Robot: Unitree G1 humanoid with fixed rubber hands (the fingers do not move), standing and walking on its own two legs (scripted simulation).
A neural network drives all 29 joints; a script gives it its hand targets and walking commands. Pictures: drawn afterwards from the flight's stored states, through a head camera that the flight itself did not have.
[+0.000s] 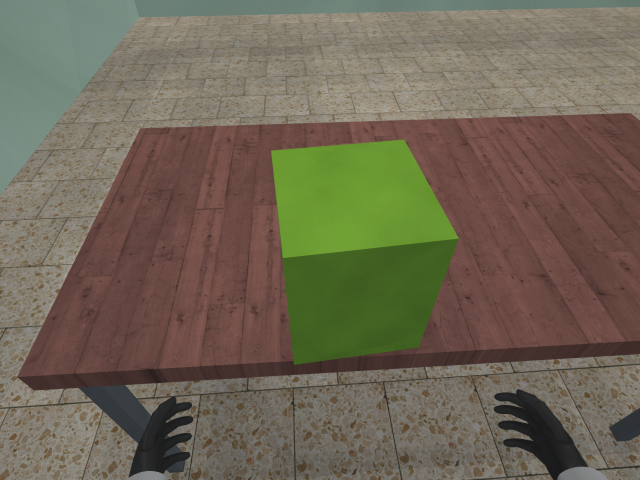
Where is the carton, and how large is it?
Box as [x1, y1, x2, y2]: [271, 140, 458, 364]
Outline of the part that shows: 404,140 271,150 294,364 417,347 419,344 458,238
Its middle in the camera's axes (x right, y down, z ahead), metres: +0.04 +0.02 +0.59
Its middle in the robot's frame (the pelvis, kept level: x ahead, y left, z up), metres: +0.44 -0.02 +0.03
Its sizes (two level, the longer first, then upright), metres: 0.210 0.200 0.250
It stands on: a table, 0.69 m high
